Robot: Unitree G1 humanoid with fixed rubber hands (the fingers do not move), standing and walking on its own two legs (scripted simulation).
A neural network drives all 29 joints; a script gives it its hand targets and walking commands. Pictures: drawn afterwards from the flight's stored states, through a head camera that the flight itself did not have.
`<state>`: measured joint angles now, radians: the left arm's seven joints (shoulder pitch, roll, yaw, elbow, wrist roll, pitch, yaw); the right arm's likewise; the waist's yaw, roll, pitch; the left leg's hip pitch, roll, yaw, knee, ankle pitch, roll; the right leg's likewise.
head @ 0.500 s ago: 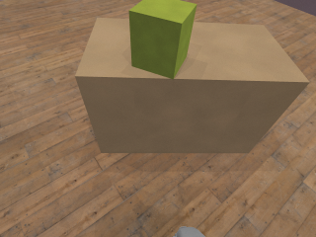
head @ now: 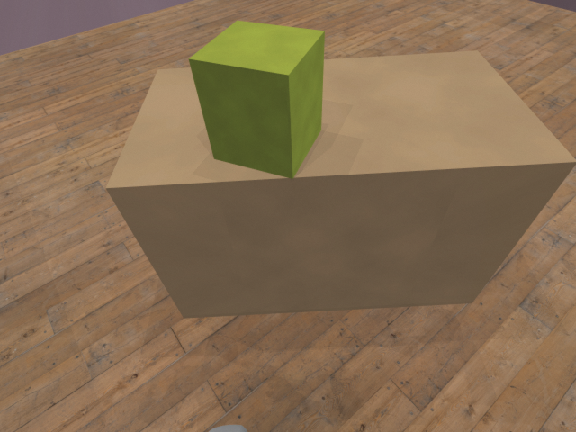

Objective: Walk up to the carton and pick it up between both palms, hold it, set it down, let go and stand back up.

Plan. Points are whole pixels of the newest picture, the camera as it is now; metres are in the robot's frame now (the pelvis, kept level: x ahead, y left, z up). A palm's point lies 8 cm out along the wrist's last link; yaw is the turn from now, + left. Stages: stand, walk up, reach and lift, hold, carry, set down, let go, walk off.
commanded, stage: walk up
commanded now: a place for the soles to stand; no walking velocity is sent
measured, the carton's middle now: (265, 100) +0.77 +0.05 +0.04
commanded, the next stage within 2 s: none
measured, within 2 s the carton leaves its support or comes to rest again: neither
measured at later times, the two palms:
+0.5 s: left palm (70, 384) +0.22 +0.35 -0.11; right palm (519, 400) +0.17 -0.30 -0.06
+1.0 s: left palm (112, 326) +0.30 +0.30 -0.07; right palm (508, 340) +0.27 -0.35 -0.11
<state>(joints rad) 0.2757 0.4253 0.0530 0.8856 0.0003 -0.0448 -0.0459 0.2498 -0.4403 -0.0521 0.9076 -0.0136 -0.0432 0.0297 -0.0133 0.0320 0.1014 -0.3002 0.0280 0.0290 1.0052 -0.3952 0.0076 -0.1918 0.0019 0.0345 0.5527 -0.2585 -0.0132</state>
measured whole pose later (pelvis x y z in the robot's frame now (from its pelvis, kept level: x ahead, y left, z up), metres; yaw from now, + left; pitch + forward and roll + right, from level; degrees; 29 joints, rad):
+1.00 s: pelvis +0.21 -0.03 +0.00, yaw -1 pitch -7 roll +2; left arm 0.27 0.43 0.05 0.82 0.00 -0.05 -0.04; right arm 0.28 -0.44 -0.05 0.86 -0.01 -0.04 0.02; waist -0.02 0.03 0.15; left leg -0.35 0.02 0.01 1.00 -0.42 0.01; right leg -0.19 -0.01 0.03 0.59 -0.28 -0.02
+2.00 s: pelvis +0.22 -0.02 +0.00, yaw -1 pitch -1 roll +0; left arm 0.20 0.39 0.05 1.00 0.00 -0.01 -0.01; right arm 0.24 -0.40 0.00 0.99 -0.01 -0.04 0.01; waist -0.02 0.01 0.02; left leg -0.31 0.02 0.00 0.50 -0.18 -0.01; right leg -0.24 0.01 0.03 0.55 -0.30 -0.01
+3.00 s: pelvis +0.35 +0.04 +0.00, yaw +0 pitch +0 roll +0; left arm 0.19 0.43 0.05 0.88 0.00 0.03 -0.03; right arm 0.32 -0.38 -0.04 0.90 -0.01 -0.07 -0.02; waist -0.03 -0.08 0.09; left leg -0.19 0.02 0.03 0.50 -0.32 0.01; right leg -0.43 0.03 0.10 0.77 -0.30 -0.01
